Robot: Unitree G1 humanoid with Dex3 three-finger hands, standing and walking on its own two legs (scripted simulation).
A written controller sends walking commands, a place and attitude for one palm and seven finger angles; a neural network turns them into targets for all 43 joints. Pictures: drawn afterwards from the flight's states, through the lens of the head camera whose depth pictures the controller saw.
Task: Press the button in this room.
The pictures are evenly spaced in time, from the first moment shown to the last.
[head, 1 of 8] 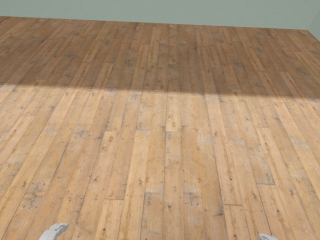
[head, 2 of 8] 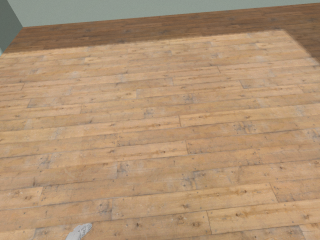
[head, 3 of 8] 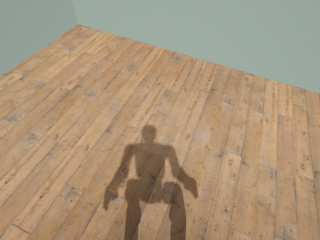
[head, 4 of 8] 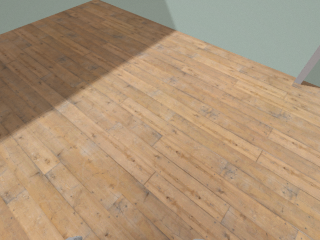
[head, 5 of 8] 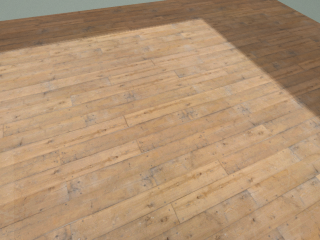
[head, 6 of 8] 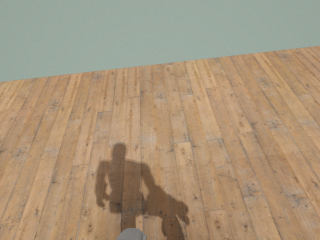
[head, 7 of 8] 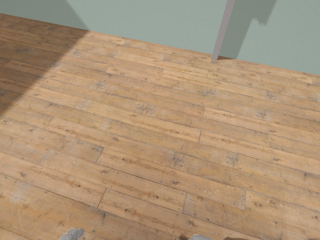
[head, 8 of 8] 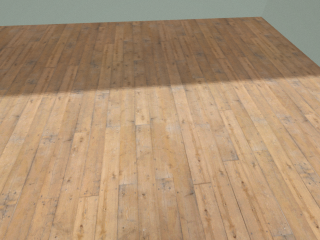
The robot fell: no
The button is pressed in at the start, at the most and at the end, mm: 0 0 0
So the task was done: no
